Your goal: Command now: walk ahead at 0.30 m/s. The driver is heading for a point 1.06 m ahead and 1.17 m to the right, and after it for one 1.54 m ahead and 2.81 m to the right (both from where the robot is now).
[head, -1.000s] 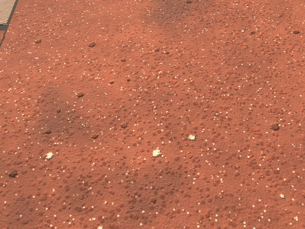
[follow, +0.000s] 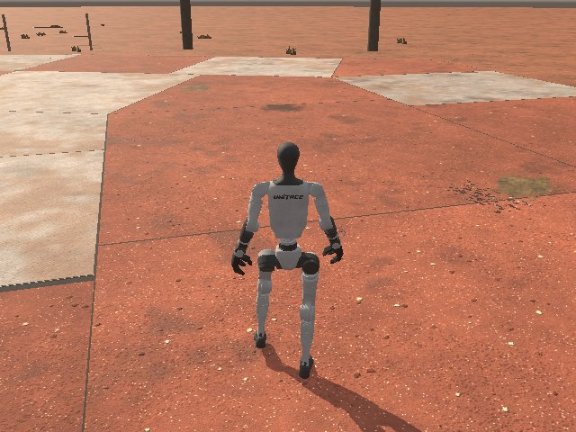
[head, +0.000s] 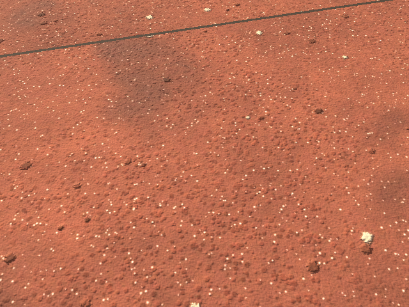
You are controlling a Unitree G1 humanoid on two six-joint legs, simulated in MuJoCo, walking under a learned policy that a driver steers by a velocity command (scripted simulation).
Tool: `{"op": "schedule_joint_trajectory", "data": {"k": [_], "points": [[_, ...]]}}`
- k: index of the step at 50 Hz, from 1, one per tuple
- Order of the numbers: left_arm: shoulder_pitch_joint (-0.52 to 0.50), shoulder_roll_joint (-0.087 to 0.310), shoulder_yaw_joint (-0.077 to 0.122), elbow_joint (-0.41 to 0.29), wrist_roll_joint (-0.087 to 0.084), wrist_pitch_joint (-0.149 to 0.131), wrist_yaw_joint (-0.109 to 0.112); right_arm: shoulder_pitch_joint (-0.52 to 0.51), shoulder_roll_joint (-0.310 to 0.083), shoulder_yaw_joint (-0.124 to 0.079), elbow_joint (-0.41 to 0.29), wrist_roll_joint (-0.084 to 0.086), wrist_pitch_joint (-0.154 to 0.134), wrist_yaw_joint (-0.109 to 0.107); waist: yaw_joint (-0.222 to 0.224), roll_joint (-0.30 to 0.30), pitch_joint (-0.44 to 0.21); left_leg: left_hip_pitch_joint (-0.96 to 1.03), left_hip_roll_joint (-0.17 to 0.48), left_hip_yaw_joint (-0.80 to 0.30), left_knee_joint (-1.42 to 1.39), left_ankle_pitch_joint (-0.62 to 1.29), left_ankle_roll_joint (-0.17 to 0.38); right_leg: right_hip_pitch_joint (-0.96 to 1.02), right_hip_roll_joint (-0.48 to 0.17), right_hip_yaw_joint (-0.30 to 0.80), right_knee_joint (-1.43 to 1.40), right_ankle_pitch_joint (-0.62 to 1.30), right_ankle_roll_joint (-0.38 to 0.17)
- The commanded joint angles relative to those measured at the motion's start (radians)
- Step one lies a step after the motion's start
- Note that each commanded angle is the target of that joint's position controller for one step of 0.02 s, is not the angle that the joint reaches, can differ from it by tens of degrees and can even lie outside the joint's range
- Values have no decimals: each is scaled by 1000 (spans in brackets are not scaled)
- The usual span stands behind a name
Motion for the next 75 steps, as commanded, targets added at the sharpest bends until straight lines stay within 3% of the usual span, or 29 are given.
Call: {"op": "schedule_joint_trajectory", "data": {"k": [1,5,7,8,9,10,11,13,15,23,27,28,29,30,31,33,36,46,51,52,53,54,56,58,65,72,73,74,75], "points": [[-77,151,27,-54,-16,-7,13,-45,19,22,-71,-18,-26,23,-32,-85,40,150,-33,58,-230,157,-1,-141,-215,91,-85,598,-156],[-51,204,41,-11,-36,20,22,-57,-65,0,-86,-19,-34,33,-58,-115,-16,211,-65,12,-365,142,36,-1,-259,180,45,562,-111],[-65,184,35,-6,-35,32,26,56,-119,-25,-48,-33,-39,20,-120,-100,-92,418,-92,42,-446,263,72,-18,-193,178,225,574,-60],[-35,139,19,-22,-12,32,27,129,-189,-42,-42,-44,-40,7,-129,-11,-207,632,25,-34,-392,686,110,-114,-112,137,421,354,-6],[132,33,-15,-10,-4,36,23,132,-233,-45,-57,-61,-24,-4,-70,228,-367,966,318,-319,-348,946,302,-422,17,122,798,-365,69],[144,103,-1,13,-26,46,24,134,-173,-31,-84,-41,-7,-3,-111,192,-488,949,335,-403,-398,798,341,-454,26,263,960,-536,81],[63,172,22,-6,-49,60,27,75,-136,-20,-95,-29,3,-3,-110,118,-388,853,291,-309,-452,602,308,-520,-12,260,1015,-481,82],[-8,155,27,-20,-36,102,48,-42,-68,-1,-89,-17,14,-9,-61,58,-200,628,220,-194,-540,262,257,-556,-81,214,962,-365,102],[18,127,27,-25,-30,144,61,-110,-69,-5,-82,-37,16,-13,-15,111,-134,420,176,-107,-631,64,242,-427,-93,178,901,-279,116],[-73,121,24,-86,-14,158,30,-153,-132,-34,-48,-17,32,-44,-26,83,-139,395,227,40,-669,-15,248,-283,-115,111,591,-128,63],[-21,137,41,-68,-10,162,14,-156,-127,-37,-20,12,56,-40,14,46,-120,375,194,114,-554,-163,151,-136,-63,59,330,-32,-14],[13,165,53,-59,-2,161,18,-117,-90,-32,2,14,64,-35,20,-44,-81,306,135,171,-414,-249,78,-88,-82,144,202,29,-60],[17,274,75,-84,-3,158,40,-80,-30,-18,-6,-17,70,-26,-21,-353,-38,78,-15,285,-74,-479,-41,-19,-332,510,69,263,-170],[-26,331,76,-121,26,135,35,-185,-64,-30,-60,-21,64,-36,7,-343,-25,-14,-113,105,115,-577,-55,-148,-417,685,3,218,-316],[-70,299,70,-126,36,108,29,-223,-91,-39,-65,-10,64,-43,3,-243,-26,-21,-95,30,194,-489,-36,-165,-367,613,-19,118,-286],[-163,230,52,-138,0,84,34,-164,-103,-53,-24,-13,67,-58,-46,-167,-40,-21,-72,-2,199,-323,-23,-138,-284,499,9,67,-175],[-154,180,30,-141,-8,84,49,-136,-88,-57,-16,-14,55,-56,-55,-169,-99,24,-94,-8,219,-226,-45,-90,-241,442,50,265,-167],[-144,232,51,-159,-12,113,50,-164,-74,-38,-33,6,31,-28,-11,-198,-103,197,-139,-33,-178,-263,-72,-75,-218,565,113,307,-201],[-218,222,45,-183,-33,131,50,-61,-89,-43,-11,8,9,-6,-71,-194,-129,398,-149,-15,-505,-107,-31,-91,-157,626,202,379,-141],[-213,200,39,-189,-33,134,54,-27,-121,-52,-1,0,8,-7,-75,-158,-141,515,-80,-49,-572,18,-4,-165,-113,596,250,252,-93],[-156,139,24,-187,-18,134,52,-24,-187,-64,-10,-18,16,-14,-31,61,-171,641,129,-233,-581,197,75,-302,3,451,459,-82,-33],[-140,171,38,-211,-28,124,50,-41,-223,-68,-10,-46,23,-13,-9,258,-118,625,284,-449,-592,369,262,-508,123,320,629,-446,23],[-114,279,76,-165,-23,122,45,-119,-115,-39,-52,-33,20,-22,-4,99,-91,574,250,-315,-576,307,274,-527,25,317,899,-352,76],[-109,229,69,-147,-22,142,48,-149,-92,-30,-60,-8,25,-31,-8,79,-55,579,164,-185,-567,230,218,-565,8,294,949,-246,114],[-220,144,27,-226,-26,139,22,-66,-160,-47,-48,-14,55,-45,-87,121,-87,666,175,-34,-583,295,246,-492,-69,165,656,-181,145],[-125,166,43,-218,-25,155,-5,-93,-189,-57,-43,29,56,-20,-24,114,-87,559,187,72,-455,202,155,-195,-36,62,233,12,40],[-79,197,58,-204,-23,154,3,-35,-150,-48,-19,25,52,-15,-15,38,-104,473,147,128,-343,92,88,-60,-30,104,145,133,1],[-35,309,88,-212,-25,149,21,-17,-88,-28,-33,-18,50,-10,-23,-232,-118,228,37,220,-54,-264,-12,119,-237,407,97,475,-84],[-57,363,87,-244,6,128,17,-98,-71,-19,-99,-33,46,-18,-10,-354,-142,25,-100,127,178,-603,-61,88,-438,688,104,629,-307]]}}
